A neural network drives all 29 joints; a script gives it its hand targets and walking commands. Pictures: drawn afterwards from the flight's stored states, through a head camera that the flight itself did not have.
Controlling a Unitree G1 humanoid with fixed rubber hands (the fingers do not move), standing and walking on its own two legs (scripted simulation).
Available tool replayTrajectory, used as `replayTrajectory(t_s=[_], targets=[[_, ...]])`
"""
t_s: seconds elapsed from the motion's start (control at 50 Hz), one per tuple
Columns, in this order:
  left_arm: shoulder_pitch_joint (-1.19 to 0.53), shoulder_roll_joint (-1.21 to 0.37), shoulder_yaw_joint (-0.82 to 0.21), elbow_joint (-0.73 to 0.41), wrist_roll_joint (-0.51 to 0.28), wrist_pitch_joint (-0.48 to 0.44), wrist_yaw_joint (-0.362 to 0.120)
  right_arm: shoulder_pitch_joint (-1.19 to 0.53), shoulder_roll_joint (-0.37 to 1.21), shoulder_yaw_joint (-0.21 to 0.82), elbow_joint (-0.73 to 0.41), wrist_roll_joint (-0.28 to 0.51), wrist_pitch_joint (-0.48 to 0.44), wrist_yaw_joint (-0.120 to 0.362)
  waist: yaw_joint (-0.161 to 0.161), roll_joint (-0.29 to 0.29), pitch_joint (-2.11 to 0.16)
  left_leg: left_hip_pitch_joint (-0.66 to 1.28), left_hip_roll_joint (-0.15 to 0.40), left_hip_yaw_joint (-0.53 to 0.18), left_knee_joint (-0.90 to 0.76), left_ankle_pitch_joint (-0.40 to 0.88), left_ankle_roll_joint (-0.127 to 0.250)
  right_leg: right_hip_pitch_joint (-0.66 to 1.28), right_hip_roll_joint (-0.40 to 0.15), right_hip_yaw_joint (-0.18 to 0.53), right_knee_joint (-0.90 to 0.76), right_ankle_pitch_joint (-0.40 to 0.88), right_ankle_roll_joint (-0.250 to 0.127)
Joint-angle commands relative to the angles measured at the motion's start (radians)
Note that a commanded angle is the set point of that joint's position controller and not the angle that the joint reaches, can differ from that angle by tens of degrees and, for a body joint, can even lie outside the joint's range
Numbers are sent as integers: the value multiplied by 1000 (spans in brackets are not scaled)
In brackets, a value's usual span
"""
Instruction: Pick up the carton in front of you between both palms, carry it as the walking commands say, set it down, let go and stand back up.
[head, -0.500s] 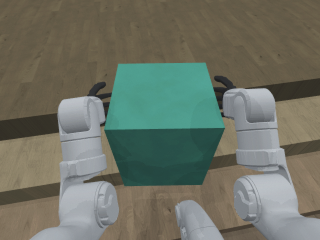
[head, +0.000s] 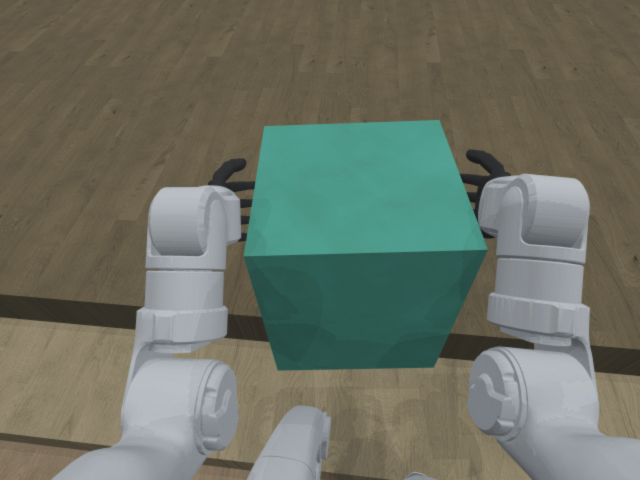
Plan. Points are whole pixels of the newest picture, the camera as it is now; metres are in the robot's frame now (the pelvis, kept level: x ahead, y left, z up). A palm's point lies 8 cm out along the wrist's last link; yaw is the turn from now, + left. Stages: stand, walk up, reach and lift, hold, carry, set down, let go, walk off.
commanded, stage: carry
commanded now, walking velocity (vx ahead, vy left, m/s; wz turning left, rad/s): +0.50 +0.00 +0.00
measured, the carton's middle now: (353, 253) +0.37 +0.03 +0.07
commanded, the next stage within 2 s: none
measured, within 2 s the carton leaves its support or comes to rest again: neither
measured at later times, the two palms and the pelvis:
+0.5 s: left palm out of the picture +0.71 +0.18 +0.32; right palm out of the picture +0.67 -0.12 +0.32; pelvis +0.31 +0.07 +0.16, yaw -1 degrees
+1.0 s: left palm out of the picture +1.00 +0.18 +0.44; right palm out of the picture +1.03 -0.12 +0.45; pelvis +0.64 +0.00 +0.30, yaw +1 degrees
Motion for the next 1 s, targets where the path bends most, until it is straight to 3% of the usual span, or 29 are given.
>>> replayTrajectory(t_s=[0.0,0.04,0.08,0.12,0.16,0.18,0.22,0.24,0.26,0.28,0.3,0.32,0.34,0.38,0.42,0.48,0.5,0.54,0.58,0.62,0.68,0.72,0.76,0.78,0.8,0.82,0.84,0.92,0.98], targets=[[-930,-1182,-518,-250,-503,-35,-294,-766,1005,582,-89,399,-36,153,-70,-31,-520,-210,87,17,-133,-13,16,521,-277,447,-306,176,-170],[-839,-1113,-490,-208,-457,-12,-288,-759,1006,612,-74,420,-23,151,13,-175,-510,-556,58,36,318,-278,38,737,-384,554,-371,364,-261],[-784,-1054,-466,-146,-417,8,-286,-747,1000,624,-17,423,-7,151,32,-126,-442,-861,88,-33,453,-442,49,911,-409,537,-385,264,-227],[-814,-1015,-450,-127,-409,18,-297,-764,985,618,16,427,-1,151,-27,-84,-343,-754,128,64,177,-362,29,718,-307,384,-501,41,-132],[-834,-992,-411,-103,-410,31,-309,-803,993,607,55,433,3,142,-78,-161,-315,-387,134,176,-117,-244,2,404,-232,240,-710,72,-141],[-869,-1005,-410,-101,-407,37,-312,-829,999,619,54,448,4,138,-105,-244,-309,-77,116,227,-354,-185,11,188,-172,64,-754,377,-123],[-838,-988,-365,-41,-388,53,-312,-833,1031,601,71,471,9,130,-202,-356,-490,295,8,316,-491,59,56,260,-183,-29,-547,1370,-122],[-832,-983,-355,-26,-369,53,-311,-822,1057,602,78,489,7,130,-280,-390,-588,406,-51,350,-578,40,53,354,-201,-41,-347,1644,-96],[-829,-988,-328,-4,-346,51,-310,-851,1083,602,72,507,-1,134,-342,-298,-652,554,-96,356,-823,66,37,390,-168,-43,-40,1660,-62],[-816,-977,-297,3,-310,43,-305,-874,1111,613,61,533,-9,141,-352,-160,-743,768,-83,232,-1064,138,38,310,-115,7,255,1376,-25],[-755,-975,-307,0,-259,34,-298,-864,1167,630,51,574,-19,161,-260,-92,-666,883,95,-135,-1244,459,78,68,-56,136,481,323,12],[-723,-957,-263,45,-238,30,-293,-884,1188,643,39,592,-41,176,-225,191,-828,1080,360,-644,-1237,1106,283,-153,107,315,1053,104,69],[-719,-975,-270,35,-218,22,-287,-904,1190,650,-14,593,-54,182,-245,105,-906,1079,352,-712,-1263,758,320,-244,98,409,1252,117,31],[-844,-993,-297,-78,-224,17,-280,-1035,1218,673,-166,620,-72,191,-211,17,-665,941,301,-592,-1271,90,199,-478,8,341,1243,128,-26],[-879,-985,-345,-160,-251,12,-263,-1059,1238,701,-228,643,-70,199,-178,-13,-555,824,283,-422,-1314,-101,134,-489,-47,318,1161,126,-46],[-829,-956,-393,-195,-258,12,-241,-984,1183,700,-229,630,-50,193,-182,-56,-506,865,287,-306,-1382,-15,121,-569,-80,230,970,49,-43],[-807,-946,-402,-189,-268,18,-238,-946,1153,685,-205,608,-40,191,-225,-18,-512,950,321,-304,-1405,171,171,-682,-47,133,1163,-21,-53],[-754,-950,-429,-134,-273,39,-237,-846,1075,651,-138,563,-17,185,-278,42,-484,1167,386,-351,-1438,235,204,-1024,-66,176,1424,-206,-71],[-736,-944,-431,-78,-269,50,-234,-806,1026,624,-76,527,0,190,-271,6,-406,1228,380,-293,-1489,94,158,-1200,-91,195,1434,-284,-74],[-754,-931,-428,-47,-268,54,-228,-824,1005,604,-43,518,10,207,-209,-2,-316,997,263,-134,-1585,-62,77,-1037,-116,96,1149,-185,-49],[-819,-986,-431,-6,-310,60,-222,-838,989,529,21,500,28,219,-159,168,-320,631,165,143,-1777,482,86,-429,-91,-84,695,-11,-51],[-836,-1030,-427,24,-351,55,-221,-804,976,486,78,470,35,220,-99,256,-444,707,193,196,-1602,1229,74,-159,5,-145,480,112,-84],[-850,-1079,-426,21,-389,43,-228,-791,979,464,112,429,28,219,4,336,-592,878,217,216,-1239,1570,21,40,85,-163,243,60,-69],[-873,-1118,-426,-1,-405,33,-236,-769,965,441,118,400,17,216,37,292,-665,804,195,171,-967,1476,-21,253,94,-25,79,2,-55],[-884,-1143,-443,-15,-422,20,-248,-719,982,426,135,369,4,212,-1,50,-734,499,86,89,-600,678,-86,482,-147,512,-187,-81,-159],[-877,-1164,-453,-19,-440,-3,-262,-700,970,415,145,355,-5,210,-9,-306,-828,314,-101,-68,-129,66,-110,525,-322,997,-357,128,-316],[-907,-1192,-455,-51,-467,-12,-277,-741,980,415,132,347,-20,204,-45,-221,-830,202,-73,-206,101,36,-63,522,-303,918,-272,112,-315],[-1060,-1259,-517,-220,-548,-49,-305,-841,1017,494,-25,372,-35,177,-80,-98,-575,-15,40,-117,37,-12,4,383,-263,610,-216,8,-193],[-949,-1224,-512,-254,-510,-39,-289,-791,1034,553,-73,392,-41,163,-44,-60,-557,-87,49,-77,-318,-350,-11,508,-263,542,-223,147,-167]])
